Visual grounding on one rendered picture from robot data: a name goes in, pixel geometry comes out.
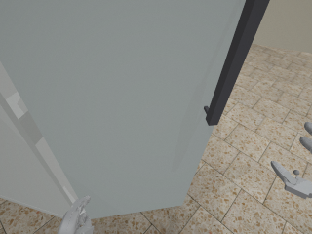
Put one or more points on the handle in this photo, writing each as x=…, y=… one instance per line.
x=245, y=32

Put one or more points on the robot left hand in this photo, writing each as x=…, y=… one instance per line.
x=72, y=219

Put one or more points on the robot right hand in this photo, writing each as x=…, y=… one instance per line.
x=298, y=186

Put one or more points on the fridge door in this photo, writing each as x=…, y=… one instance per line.
x=117, y=89

